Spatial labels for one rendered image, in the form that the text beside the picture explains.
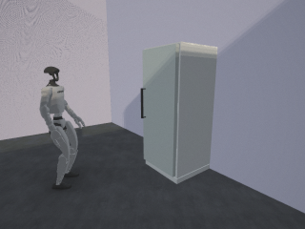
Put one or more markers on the right robot forearm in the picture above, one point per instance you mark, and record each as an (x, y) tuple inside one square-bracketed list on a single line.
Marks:
[(47, 118)]

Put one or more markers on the handle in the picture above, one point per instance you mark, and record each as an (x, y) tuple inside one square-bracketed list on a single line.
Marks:
[(142, 102)]

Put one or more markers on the left robot forearm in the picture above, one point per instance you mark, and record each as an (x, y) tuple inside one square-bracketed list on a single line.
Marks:
[(70, 111)]

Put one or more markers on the right robot upper arm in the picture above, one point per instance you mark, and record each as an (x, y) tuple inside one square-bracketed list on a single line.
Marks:
[(45, 95)]

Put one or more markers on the robot right hand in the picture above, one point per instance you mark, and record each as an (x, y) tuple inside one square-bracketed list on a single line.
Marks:
[(54, 135)]

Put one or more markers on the left robot foot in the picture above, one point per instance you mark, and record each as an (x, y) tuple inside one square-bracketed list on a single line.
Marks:
[(71, 174)]

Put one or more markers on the left robot upper arm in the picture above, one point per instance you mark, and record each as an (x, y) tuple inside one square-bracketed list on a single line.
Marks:
[(65, 102)]

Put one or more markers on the robot left hand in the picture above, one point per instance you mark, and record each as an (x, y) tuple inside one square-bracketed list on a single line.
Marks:
[(77, 120)]

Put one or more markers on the fridge door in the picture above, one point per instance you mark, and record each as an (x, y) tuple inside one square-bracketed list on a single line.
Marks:
[(160, 67)]

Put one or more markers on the right robot shin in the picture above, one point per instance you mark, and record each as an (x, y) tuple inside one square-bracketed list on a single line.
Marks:
[(62, 167)]

